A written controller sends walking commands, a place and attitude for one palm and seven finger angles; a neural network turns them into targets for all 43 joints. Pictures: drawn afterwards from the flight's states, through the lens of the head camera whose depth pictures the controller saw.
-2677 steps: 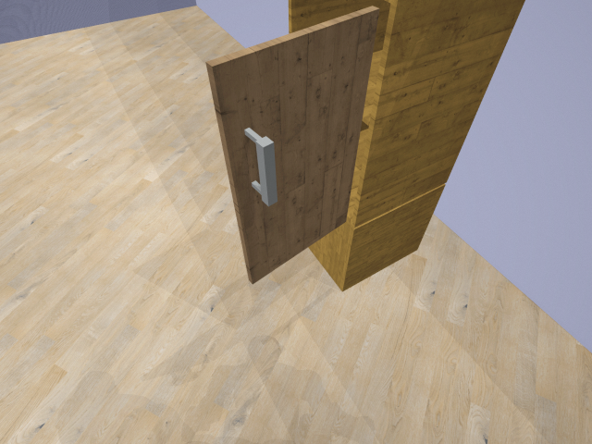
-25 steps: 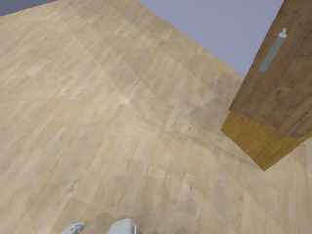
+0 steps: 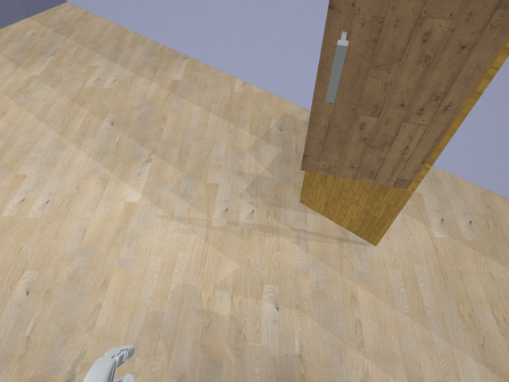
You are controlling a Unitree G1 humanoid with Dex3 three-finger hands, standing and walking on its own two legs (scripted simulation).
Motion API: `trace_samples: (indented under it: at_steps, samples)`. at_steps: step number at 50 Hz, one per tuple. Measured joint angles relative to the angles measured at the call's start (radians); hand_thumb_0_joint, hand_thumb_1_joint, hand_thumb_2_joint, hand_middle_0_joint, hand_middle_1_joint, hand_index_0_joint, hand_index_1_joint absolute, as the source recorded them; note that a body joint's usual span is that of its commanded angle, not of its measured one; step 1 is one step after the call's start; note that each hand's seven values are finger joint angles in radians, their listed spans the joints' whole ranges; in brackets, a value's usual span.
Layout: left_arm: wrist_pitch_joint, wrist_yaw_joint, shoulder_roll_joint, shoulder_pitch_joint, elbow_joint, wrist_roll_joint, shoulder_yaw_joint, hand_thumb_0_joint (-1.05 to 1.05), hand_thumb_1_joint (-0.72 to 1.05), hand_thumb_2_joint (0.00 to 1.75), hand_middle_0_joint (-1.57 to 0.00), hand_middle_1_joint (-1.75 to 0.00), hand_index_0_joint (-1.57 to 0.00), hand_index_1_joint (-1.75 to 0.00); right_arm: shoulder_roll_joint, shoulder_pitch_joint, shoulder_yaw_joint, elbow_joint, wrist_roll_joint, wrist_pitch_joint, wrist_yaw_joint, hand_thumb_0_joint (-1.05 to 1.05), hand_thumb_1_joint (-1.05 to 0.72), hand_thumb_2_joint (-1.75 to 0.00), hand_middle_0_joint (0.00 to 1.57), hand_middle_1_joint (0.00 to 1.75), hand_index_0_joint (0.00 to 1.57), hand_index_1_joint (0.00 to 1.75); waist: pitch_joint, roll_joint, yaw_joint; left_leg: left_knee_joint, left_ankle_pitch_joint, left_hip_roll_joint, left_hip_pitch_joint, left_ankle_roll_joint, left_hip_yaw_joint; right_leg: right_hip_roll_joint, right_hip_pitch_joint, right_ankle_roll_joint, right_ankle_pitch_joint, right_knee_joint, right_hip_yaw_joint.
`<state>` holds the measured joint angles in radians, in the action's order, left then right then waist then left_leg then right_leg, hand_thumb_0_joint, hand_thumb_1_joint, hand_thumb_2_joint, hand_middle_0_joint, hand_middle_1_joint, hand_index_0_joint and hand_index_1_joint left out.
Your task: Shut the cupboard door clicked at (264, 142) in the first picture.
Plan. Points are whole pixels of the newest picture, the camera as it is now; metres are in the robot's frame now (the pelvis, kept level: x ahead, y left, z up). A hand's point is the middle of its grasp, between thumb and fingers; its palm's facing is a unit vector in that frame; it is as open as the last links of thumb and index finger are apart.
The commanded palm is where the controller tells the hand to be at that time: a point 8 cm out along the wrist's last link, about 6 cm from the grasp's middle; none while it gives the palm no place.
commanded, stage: turn to face it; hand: left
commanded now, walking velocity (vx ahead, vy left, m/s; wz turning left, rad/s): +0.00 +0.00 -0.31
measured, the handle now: (336, 68) +0.73 -0.16 +0.07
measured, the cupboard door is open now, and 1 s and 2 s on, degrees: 23 23 23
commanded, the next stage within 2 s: take the last steps up to it in 0.28 s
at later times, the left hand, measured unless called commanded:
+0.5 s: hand out of the picture +0.12 +0.19 -0.17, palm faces -0.13 -0.98 -0.18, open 7.3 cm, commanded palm none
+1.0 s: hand (230, 332) +0.22 +0.06 -0.15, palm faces -0.24 -0.95 -0.19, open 7.3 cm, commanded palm none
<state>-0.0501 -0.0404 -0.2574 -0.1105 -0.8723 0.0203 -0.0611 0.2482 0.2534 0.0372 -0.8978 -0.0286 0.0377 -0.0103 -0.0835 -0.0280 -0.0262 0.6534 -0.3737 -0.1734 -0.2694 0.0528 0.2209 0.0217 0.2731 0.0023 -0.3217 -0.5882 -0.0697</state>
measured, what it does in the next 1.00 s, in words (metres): walks ahead: left foot, then right foot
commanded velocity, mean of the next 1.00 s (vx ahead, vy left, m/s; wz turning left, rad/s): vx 0.18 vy -0.09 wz -0.18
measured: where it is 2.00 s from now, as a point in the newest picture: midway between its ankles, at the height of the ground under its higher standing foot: (311, 363)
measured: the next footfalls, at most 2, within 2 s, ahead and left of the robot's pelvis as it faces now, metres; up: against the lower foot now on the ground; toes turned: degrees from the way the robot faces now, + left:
left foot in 0.36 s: +0.09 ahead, +0.12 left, +0.00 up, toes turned -3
right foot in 0.78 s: +0.10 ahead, -0.19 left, +0.00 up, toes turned -20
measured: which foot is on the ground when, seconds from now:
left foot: down 0.00-0.00, up 0.02-0.34, down 0.36-0.78, up 0.80-1.00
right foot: down 0.00-0.38, up 0.40-0.76, down 0.78-1.00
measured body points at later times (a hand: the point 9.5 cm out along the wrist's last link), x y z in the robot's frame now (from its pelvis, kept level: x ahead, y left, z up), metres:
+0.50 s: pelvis +0.04 +0.01 +0.01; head +0.08 +0.03 +0.46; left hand +0.13 +0.24 -0.15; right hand +0.06 -0.24 -0.12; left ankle +0.05 +0.12 -0.72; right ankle -0.04 -0.10 -0.66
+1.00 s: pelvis +0.13 -0.11 +0.02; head +0.15 -0.11 +0.47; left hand +0.24 +0.11 -0.14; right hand +0.08 -0.36 -0.13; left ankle +0.17 +0.00 -0.67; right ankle +0.06 -0.18 -0.72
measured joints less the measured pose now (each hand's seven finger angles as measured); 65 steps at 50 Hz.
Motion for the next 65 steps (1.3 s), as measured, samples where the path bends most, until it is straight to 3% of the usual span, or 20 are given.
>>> trace_samples:
  at_steps: [3,7,13,16,18,21,24,27,33,38,40,42,44,46,50,54,57,59,62,65]
  samples:
    - [0.027,0.02,0.033,0.001,-0.01,-0.001,0.014,0.0,0.91,0.9,-0.2,-0.3,-0.2,-0.3,0.033,-0.02,0.014,-0.032,0.008,0.032,-0.011,0.01,-0.9,-0.9,0.2,0.3,0.2,0.3,-0.007,-0.043,-0.007,0.261,-0.167,0.038,-0.103,0.01,-0.122,-0.021,0.014,-0.027,-0.043,-0.037,0.008]
    - [0.025,0.041,0.056,-0.027,-0.025,-0.003,0.025,0.0,0.91,0.9,-0.2,-0.3,-0.2,-0.3,0.032,-0.042,0.013,-0.043,0.009,0.035,-0.014,0.01,-0.91,-0.9,0.2,0.3,0.2,0.3,-0.001,-0.031,-0.007,0.434,-0.108,0.089,-0.196,0.024,-0.17,-0.025,-0.02,-0.032,-0.001,0.032,0.042]
    - [0.02,0.041,0.068,-0.064,-0.055,0.002,0.03,0.0,0.91,0.9,-0.2,-0.3,-0.21,-0.3,-0.003,-0.056,0.003,-0.031,0.011,0.026,-0.005,0.01,-0.91,-0.9,0.2,0.3,0.2,0.3,0.02,0.006,0.002,0.287,-0.046,0.112,-0.188,0.026,-0.177,-0.035,-0.051,-0.031,0.022,0.094,0.075]
    - [0.018,0.042,0.066,-0.076,-0.07,0.003,0.024,0.0,0.91,0.9,-0.2,-0.3,-0.21,-0.3,-0.022,-0.061,-0.005,-0.032,0.014,0.016,-0.007,0.01,-0.91,-0.9,0.2,0.3,0.2,0.3,0.025,0.027,0.013,0.127,-0.013,0.125,-0.13,0.02,-0.173,-0.04,-0.053,-0.023,0.01,0.082,0.089]
    - [0.014,0.044,0.064,-0.089,-0.078,-0.003,0.02,0.0,0.91,0.9,-0.2,-0.3,-0.21,-0.3,-0.03,-0.056,-0.012,-0.029,0.013,0.001,-0.009,0.01,-0.91,-0.9,0.2,0.3,0.2,0.3,0.034,0.032,0.02,-0.041,0.106,0.127,-0.06,0.008,-0.169,-0.051,-0.043,-0.012,-0.015,0.045,0.098]
    - [0.0,0.046,0.047,-0.093,-0.094,-0.009,0.011,0.0,0.91,0.9,-0.2,-0.3,-0.21,-0.3,-0.055,-0.053,-0.024,-0.034,0.001,-0.017,-0.013,0.01,-0.91,-0.9,0.2,0.3,0.2,0.3,0.037,0.067,0.024,-0.046,0.068,0.133,-0.044,-0.06,-0.143,-0.047,0.014,-0.003,-0.143,-0.118,0.11]
    - [-0.014,0.034,0.034,-0.095,-0.111,-0.002,-0.001,0.0,0.91,0.9,-0.2,-0.3,-0.2,-0.3,-0.074,-0.037,-0.036,-0.03,-0.011,-0.026,-0.019,0.01,-0.91,-0.9,0.2,0.3,0.2,0.3,0.041,0.074,0.022,-0.082,0.062,0.122,-0.014,-0.066,-0.121,-0.049,0.103,0.006,-0.185,-0.381,0.099]
    - [-0.013,0.013,0.027,-0.099,-0.118,0.003,-0.008,0.0,0.91,0.9,-0.2,-0.3,-0.2,-0.3,-0.083,-0.009,-0.039,-0.037,-0.015,-0.039,-0.019,0.0,-0.91,-0.9,0.2,0.3,0.2,0.3,0.047,0.065,0.019,-0.152,0.089,0.106,0.029,-0.057,-0.105,-0.028,0.149,0.014,-0.133,-0.47,0.071]
    - [-0.012,-0.015,0.024,-0.081,-0.12,0.007,-0.009,0.0,0.91,0.9,-0.2,-0.3,-0.2,-0.3,-0.068,0.053,-0.02,-0.081,-0.019,-0.052,-0.013,0.0,-0.9,-0.9,0.2,0.3,0.2,0.3,0.05,0.03,-0.003,-0.229,0.101,0.059,0.102,-0.026,-0.069,0.019,0.15,0.019,-0.069,-0.285,0.03]
    - [0.007,-0.028,0.028,-0.048,-0.113,0.009,-0.007,0.0,0.91,0.9,-0.19,-0.3,-0.2,-0.3,-0.029,0.103,0.005,-0.134,-0.018,-0.038,-0.006,0.0,-0.9,-0.9,0.2,0.3,0.2,0.3,0.05,0.003,-0.03,-0.173,0.038,0.013,0.123,0.021,-0.051,0.021,0.068,0.01,0.001,-0.029,-0.007]
    - [0.035,-0.024,0.027,-0.039,-0.11,0.011,-0.006,0.0,0.91,0.9,-0.2,-0.3,-0.2,-0.3,-0.012,0.124,0.012,-0.155,-0.01,-0.03,-0.003,0.01,-0.9,-0.9,0.2,0.3,0.2,0.3,0.052,-0.002,-0.028,-0.059,-0.031,-0.005,0.095,0.019,-0.064,0.008,0.028,-0.012,0.071,0.039,-0.015]
    - [0.057,-0.008,0.046,-0.034,-0.112,0.006,0.001,0.0,0.91,0.9,-0.2,-0.3,-0.2,-0.3,0.006,0.117,0.015,-0.181,-0.002,-0.008,-0.004,0.01,-0.91,-0.9,0.2,0.3,0.2,0.3,0.047,-0.022,-0.025,0.17,-0.139,0.009,0.005,-0.007,-0.128,-0.008,0.014,-0.028,0.037,0.01,-0.034]
    - [0.067,0.008,0.06,-0.052,-0.115,0.004,0.008,0.0,0.91,0.9,-0.2,-0.3,-0.2,-0.3,0.012,0.096,0.018,-0.19,0.0,0.003,-0.004,0.01,-0.91,-0.9,0.2,0.3,0.2,0.3,0.051,-0.016,-0.016,0.351,-0.139,0.041,-0.088,-0.021,-0.149,-0.016,-0.026,-0.042,0.016,0.048,-0.037]
    - [0.068,0.021,0.07,-0.075,-0.128,0.004,0.015,0.0,0.91,0.9,-0.2,-0.3,-0.2,-0.3,0.01,0.073,0.019,-0.174,-0.004,-0.001,0.0,0.01,-0.91,-0.9,0.2,0.3,0.2,0.3,0.056,-0.004,-0.017,0.409,-0.09,0.056,-0.158,-0.023,-0.138,-0.023,-0.073,-0.048,0.028,0.111,-0.042]
    - [0.075,0.034,0.079,-0.118,-0.171,0.004,0.024,0.0,0.92,0.9,-0.2,-0.3,-0.2,-0.3,-0.01,0.019,0.014,-0.122,-0.008,-0.02,0.008,0.01,-0.91,-0.9,0.2,0.3,0.2,0.3,0.057,0.013,-0.019,0.319,0.002,0.067,-0.229,-0.018,-0.112,-0.047,-0.15,-0.058,0.034,0.199,-0.056]
    - [0.076,0.034,0.079,-0.157,-0.208,0.005,0.029,0.0,0.93,0.9,-0.2,-0.3,-0.2,-0.3,-0.041,-0.036,0.002,-0.091,-0.007,-0.034,0.011,0.01,-0.91,-0.9,0.2,0.3,0.19,0.3,0.045,0.027,-0.002,0.127,0.045,0.077,-0.211,-0.029,-0.095,-0.074,-0.208,-0.062,-0.006,0.214,-0.061]
    - [0.065,0.03,0.081,-0.193,-0.227,-0.003,0.028,0.0,0.92,0.9,-0.2,-0.3,-0.2,-0.3,-0.058,-0.056,-0.012,-0.071,-0.01,-0.061,0.008,0.01,-0.91,-0.9,0.2,0.3,0.2,0.3,0.039,0.038,0.009,-0.043,0.174,0.096,-0.132,-0.063,-0.087,-0.08,-0.208,-0.059,-0.097,0.102,-0.054]
    - [0.05,0.028,0.074,-0.198,-0.233,-0.006,0.028,0.0,0.92,0.9,-0.2,-0.3,-0.2,-0.3,-0.076,-0.068,-0.021,-0.065,-0.017,-0.077,0.0,0.0,-0.91,-0.9,0.2,0.3,0.2,0.3,0.03,0.068,0.012,0.005,0.144,0.104,-0.127,-0.099,-0.067,-0.061,-0.112,-0.059,-0.173,-0.16,-0.021]
    - [0.032,0.023,0.07,-0.176,-0.23,0.002,0.024,0.0,0.92,0.9,-0.2,-0.3,-0.2,-0.3,-0.091,-0.053,-0.029,-0.063,-0.015,-0.076,-0.011,0.0,-0.91,-0.9,0.2,0.3,0.2,0.3,0.028,0.082,0.012,-0.019,0.087,0.112,-0.083,-0.096,-0.055,-0.038,0.052,-0.044,-0.16,-0.481,0.019]
    - [0.032,0.02,0.074,-0.136,-0.202,0.003,0.019,0.0,0.92,0.9,-0.2,-0.3,-0.2,-0.3,-0.095,-0.024,-0.03,-0.088,-0.013,-0.072,-0.02,0.0,-0.91,-0.9,0.2,0.3,0.2,0.3,0.021,0.066,0.016,-0.112,0.117,0.114,-0.021,-0.074,-0.067,0.007,0.134,-0.017,-0.097,-0.463,0.03]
